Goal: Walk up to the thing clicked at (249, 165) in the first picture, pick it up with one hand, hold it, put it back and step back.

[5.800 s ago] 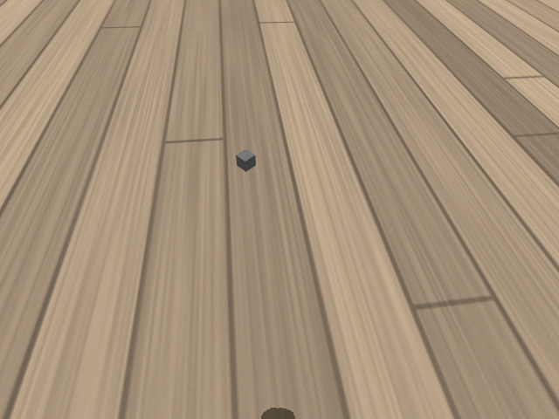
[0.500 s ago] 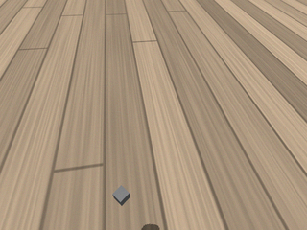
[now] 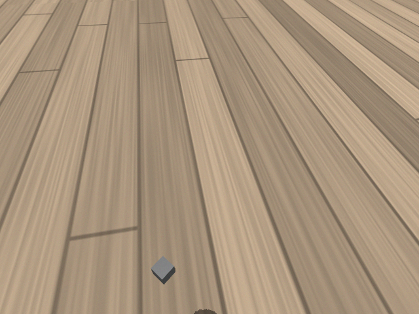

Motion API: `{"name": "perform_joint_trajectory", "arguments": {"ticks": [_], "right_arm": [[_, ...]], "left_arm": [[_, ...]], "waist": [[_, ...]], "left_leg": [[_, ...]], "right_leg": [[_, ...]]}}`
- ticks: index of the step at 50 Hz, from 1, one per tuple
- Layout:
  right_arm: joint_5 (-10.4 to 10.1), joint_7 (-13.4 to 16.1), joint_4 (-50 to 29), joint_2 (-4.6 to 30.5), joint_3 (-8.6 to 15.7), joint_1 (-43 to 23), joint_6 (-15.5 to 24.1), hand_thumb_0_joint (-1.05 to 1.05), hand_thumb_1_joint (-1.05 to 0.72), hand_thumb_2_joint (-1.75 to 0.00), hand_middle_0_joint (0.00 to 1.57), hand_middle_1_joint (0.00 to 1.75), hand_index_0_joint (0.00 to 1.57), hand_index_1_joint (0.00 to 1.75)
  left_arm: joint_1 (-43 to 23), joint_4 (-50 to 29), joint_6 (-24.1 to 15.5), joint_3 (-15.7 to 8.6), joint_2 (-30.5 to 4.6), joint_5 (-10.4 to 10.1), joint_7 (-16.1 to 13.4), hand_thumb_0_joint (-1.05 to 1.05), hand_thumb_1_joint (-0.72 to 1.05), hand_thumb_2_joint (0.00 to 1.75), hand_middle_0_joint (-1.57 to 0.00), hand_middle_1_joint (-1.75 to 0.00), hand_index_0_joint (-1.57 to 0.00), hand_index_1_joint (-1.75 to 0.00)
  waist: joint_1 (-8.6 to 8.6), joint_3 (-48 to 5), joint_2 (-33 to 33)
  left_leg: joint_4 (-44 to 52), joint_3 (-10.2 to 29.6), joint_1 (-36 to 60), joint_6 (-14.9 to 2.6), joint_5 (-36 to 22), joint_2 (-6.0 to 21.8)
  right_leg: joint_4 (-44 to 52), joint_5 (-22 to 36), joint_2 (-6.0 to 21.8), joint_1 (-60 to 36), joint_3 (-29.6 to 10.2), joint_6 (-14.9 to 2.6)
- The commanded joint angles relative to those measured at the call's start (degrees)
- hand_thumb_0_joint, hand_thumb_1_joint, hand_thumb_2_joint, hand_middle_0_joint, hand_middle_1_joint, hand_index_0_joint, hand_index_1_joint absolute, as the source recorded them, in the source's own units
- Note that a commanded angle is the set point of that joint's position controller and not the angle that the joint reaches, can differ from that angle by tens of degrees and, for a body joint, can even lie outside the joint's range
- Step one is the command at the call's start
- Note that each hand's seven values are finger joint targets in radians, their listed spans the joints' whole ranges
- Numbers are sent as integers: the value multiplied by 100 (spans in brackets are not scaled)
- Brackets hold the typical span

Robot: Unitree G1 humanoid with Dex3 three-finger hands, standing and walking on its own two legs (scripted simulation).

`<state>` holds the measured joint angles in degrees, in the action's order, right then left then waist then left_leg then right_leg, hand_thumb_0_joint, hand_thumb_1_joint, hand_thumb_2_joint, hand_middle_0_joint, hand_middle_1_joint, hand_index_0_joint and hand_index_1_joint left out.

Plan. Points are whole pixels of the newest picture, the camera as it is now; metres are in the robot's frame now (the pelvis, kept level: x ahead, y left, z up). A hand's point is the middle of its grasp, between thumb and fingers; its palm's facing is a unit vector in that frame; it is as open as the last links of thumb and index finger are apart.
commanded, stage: stand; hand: left
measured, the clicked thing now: (163, 270) +0.46 +0.20 -0.75
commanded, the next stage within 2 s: none
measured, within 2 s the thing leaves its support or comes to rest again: neither
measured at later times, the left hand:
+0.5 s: hand out of the picture +0.06 +0.25 -0.16, palm faces +0.00 -0.94 -0.35, open 7.4 cm
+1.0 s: hand out of the picture +0.06 +0.25 -0.16, palm faces +0.00 -0.94 -0.35, open 7.4 cm
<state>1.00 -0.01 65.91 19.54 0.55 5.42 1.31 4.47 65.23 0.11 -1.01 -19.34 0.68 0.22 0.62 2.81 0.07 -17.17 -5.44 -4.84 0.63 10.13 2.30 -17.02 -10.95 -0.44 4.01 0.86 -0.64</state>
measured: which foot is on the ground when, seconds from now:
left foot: down 0.00-1.00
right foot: down 0.00-1.00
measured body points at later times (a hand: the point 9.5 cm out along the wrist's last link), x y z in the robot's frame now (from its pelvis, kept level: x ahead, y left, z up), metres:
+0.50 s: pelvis -0.01 +0.00 +0.00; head +0.00 -0.01 +0.45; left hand +0.06 +0.30 -0.13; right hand +0.07 -0.30 -0.13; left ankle -0.01 +0.12 -0.75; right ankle -0.02 -0.11 -0.75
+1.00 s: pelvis -0.01 +0.00 +0.00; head +0.00 -0.01 +0.45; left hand +0.06 +0.30 -0.13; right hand +0.07 -0.30 -0.14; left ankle -0.01 +0.12 -0.75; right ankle -0.02 -0.11 -0.75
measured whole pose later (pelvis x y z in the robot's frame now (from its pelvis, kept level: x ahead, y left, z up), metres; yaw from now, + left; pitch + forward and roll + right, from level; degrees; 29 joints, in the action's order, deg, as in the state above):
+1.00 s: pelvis -0.01 +0.00 +0.00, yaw +2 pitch -2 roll +0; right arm 1.0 -0.4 65.7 19.7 -0.4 6.5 0.9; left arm 6.4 65.4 -0.6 0.2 -19.8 0.4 -0.1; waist 0.1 2.4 -0.4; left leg -16.5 -3.9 -5.9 0.9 8.9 2.0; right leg -16.7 -10.6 -0.2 4.7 2.4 -0.9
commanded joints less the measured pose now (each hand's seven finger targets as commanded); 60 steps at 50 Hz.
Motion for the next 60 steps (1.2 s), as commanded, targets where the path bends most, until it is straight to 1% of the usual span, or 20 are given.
{"name": "perform_joint_trajectory", "arguments": {"ticks": [1,7,13,16,21,22,23,25,29,31,33,36,38,39,49,50,52,55,58,60], "right_arm": [[-65,78,-360,1198,159,-350,85,0,-90,-90,20,30,20,30],[-54,66,-348,1223,133,-323,60,0,-90,-90,20,30,20,30],[-43,54,-338,1211,118,-272,61,0,-90,-90,20,30,20,30],[-37,43,-340,1207,114,-266,45,0,-90,-90,20,30,20,30],[-34,34,-353,1223,122,-276,57,0,-90,-90,20,30,20,30],[-37,33,-343,1247,119,-282,62,0,-90,-90,20,30,20,30],[-30,33,-350,1195,120,-200,61,0,-90,-90,20,30,20,30],[-32,34,-348,1218,114,-235,70,0,-90,-90,20,30,20,30],[-22,30,-337,1220,117,-239,69,0,-90,-90,20,30,20,30],[-21,32,-330,1222,129,-160,64,0,-90,-90,20,30,20,30],[-25,27,-330,1223,115,-182,73,0,-90,-90,20,30,20,30],[-33,30,-329,1211,119,-187,73,0,-90,-90,20,30,20,30],[-34,36,-321,1230,119,-135,80,0,-90,-90,20,30,20,30],[-31,37,-308,1228,111,-138,83,0,-90,-90,20,30,20,30],[-40,45,-325,1217,98,-125,63,0,-90,-90,20,30,20,30],[-40,46,-350,1247,122,-148,66,0,-90,-90,20,30,20,30],[-40,40,-338,1219,103,-103,74,0,-90,-90,20,30,20,30],[-35,47,-337,1237,108,-96,62,0,-90,-90,20,30,20,30],[-44,49,-361,1232,111,-155,67,0,-90,-90,20,30,20,30],[-29,56,-361,1226,111,-97,61,0,-90,-90,20,30,20,30]], "left_arm": [[-260,-327,-186,-172,-1269,-49,-86,0,90,90,-20,-30,-20,-30],[-236,-315,-186,-142,-1253,-34,-93,0,90,90,-20,-30,-20,-30],[-237,-326,-195,-121,-1285,-38,-96,0,90,90,-20,-30,-20,-30],[-195,-296,-211,-103,-1284,-39,-93,0,90,90,-20,-30,-20,-30],[-158,-317,-211,-100,-1297,-26,-87,0,90,90,-20,-30,-20,-30],[-120,-298,-212,-87,-1253,-27,-83,0,90,90,-20,-30,-20,-30],[-172,-315,-214,-110,-1347,-25,-89,0,90,90,-20,-30,-20,-30],[-132,-304,-213,-101,-1297,-40,-82,0,90,90,-20,-30,-20,-30],[-92,-295,-206,-92,-1296,-33,-73,0,90,90,-20,-30,-20,-30],[-139,-306,-187,-111,-1331,-26,-76,0,90,90,-20,-30,-20,-30],[-101,-291,-197,-92,-1293,-28,-67,0,90,90,-20,-30,-20,-30],[-23,-271,-212,-87,-1309,-19,-71,0,90,90,-20,-30,-20,-30],[-70,-302,-208,-101,-1318,-31,-72,0,90,90,-20,-30,-20,-30],[-84,-303,-206,-89,-1291,-39,-72,0,90,90,-20,-30,-20,-30],[-31,-261,-206,-79,-1276,-39,-80,0,90,90,-20,-30,-20,-30],[-10,-275,-208,-77,-1274,-20,-83,0,90,90,-20,-30,-20,-30],[-38,-287,-219,-76,-1299,-38,-82,0,90,90,-20,-30,-20,-30],[-54,-296,-227,-86,-1303,-39,-93,0,90,90,-20,-30,-20,-30],[-53,-293,-220,-88,-1310,-26,-98,0,90,90,-20,-30,-20,-30],[-82,-308,-224,-98,-1309,-31,-97,0,90,90,-20,-30,-20,-30]], "waist": [[-30,-559,-7],[-32,-581,-48],[-9,-508,-29],[-15,-387,43],[-35,-501,-29],[-34,-440,-91],[5,-494,-9],[-29,-410,-83],[-48,-337,-54],[-17,-372,-31],[-44,-376,-90],[-48,-416,15],[-38,-557,-23],[-48,-493,-49],[-44,-325,41],[-45,-486,10],[-34,-504,-7],[-37,-509,-19],[-40,-548,-27],[-33,-600,-18]], "left_leg": [[190,700,316,-116,-1389,728],[234,696,338,-135,-1101,726],[269,728,284,-130,-1026,717],[269,735,167,-152,-703,691],[262,752,205,-153,-750,699],[283,761,167,-150,-695,685],[289,754,169,-157,-687,691],[292,771,152,-142,-718,686],[321,804,85,-138,-537,679],[354,806,10,-136,-353,667],[336,831,25,-154,-546,677],[310,852,84,-138,-633,677],[255,816,211,-145,-820,697],[267,825,143,-128,-894,682],[293,836,38,-130,-743,660],[244,825,178,-139,-886,695],[231,822,163,-130,-1027,691],[215,796,145,-137,-957,676],[199,810,225,-131,-1193,707],[184,771,205,-141,-1131,698]], "right_leg": [[232,1513,847,62,-553,-69],[277,1240,864,68,-552,-67],[309,1140,848,170,-536,-62],[430,873,865,243,-589,-30],[398,884,871,186,-566,-61],[438,870,873,219,-577,-48],[401,863,883,170,-575,-66],[393,822,860,250,-558,-51],[423,574,843,314,-554,-55],[421,374,837,289,-559,-73],[391,570,857,238,-559,-77],[385,633,847,253,-536,-56],[341,844,882,205,-579,-92],[340,892,873,197,-555,-86],[354,763,868,263,-536,-60],[307,880,863,191,-504,-69],[298,1071,892,125,-520,-86],[315,1097,909,109,-545,-77],[264,1313,893,71,-486,-66],[274,1296,915,17,-518,-82]]}}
